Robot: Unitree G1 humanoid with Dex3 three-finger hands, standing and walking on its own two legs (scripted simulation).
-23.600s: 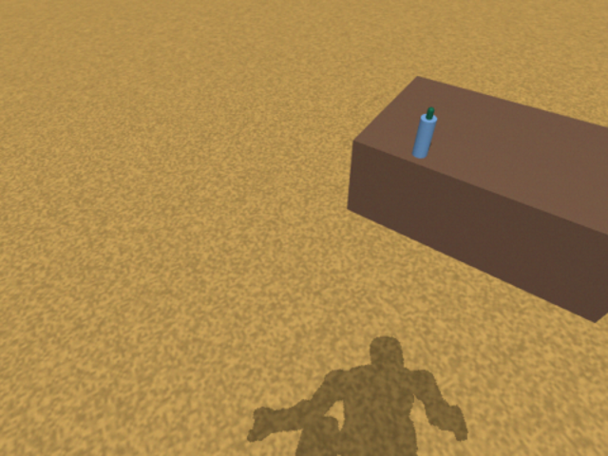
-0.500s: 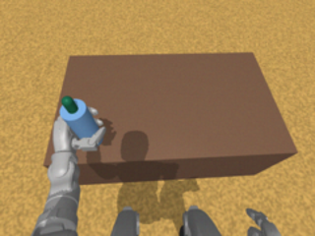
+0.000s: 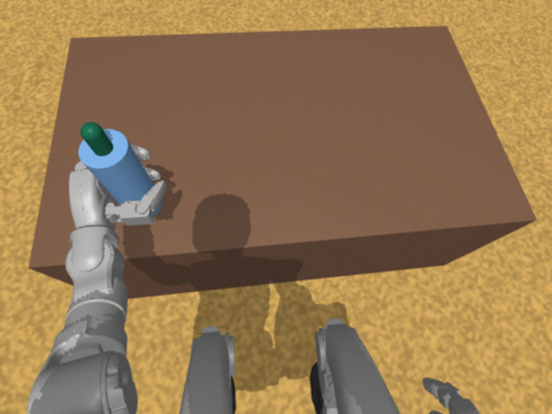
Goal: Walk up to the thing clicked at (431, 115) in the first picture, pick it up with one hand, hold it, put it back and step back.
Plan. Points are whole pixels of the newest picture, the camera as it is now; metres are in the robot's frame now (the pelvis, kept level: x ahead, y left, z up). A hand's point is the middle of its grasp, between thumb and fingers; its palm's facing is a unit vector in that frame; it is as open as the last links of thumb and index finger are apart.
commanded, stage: crouch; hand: left
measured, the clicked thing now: (121, 173) +0.44 +0.21 +0.04
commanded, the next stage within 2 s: lower in 0.26 s
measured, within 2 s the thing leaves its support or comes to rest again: rests again in 1.74 s
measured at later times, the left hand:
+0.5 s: hand (147, 194) +0.46 +0.20 -0.05, palm faces +0.13 -0.99 -0.02, open 7.5 cm
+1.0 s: hand (158, 208) +0.46 +0.20 -0.11, palm faces +0.11 -0.99 -0.04, open 7.5 cm
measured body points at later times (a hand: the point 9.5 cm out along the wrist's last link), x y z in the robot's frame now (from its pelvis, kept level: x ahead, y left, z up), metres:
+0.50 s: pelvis -0.01 +0.00 -0.04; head +0.17 +0.03 +0.37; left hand +0.44 +0.25 -0.04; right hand +0.09 -0.26 -0.17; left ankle +0.04 +0.14 -0.56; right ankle +0.05 -0.14 -0.56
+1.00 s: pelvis -0.03 +0.00 -0.11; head +0.17 +0.03 +0.30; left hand +0.45 +0.25 -0.11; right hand +0.07 -0.26 -0.23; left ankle +0.04 +0.14 -0.56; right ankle +0.05 -0.14 -0.56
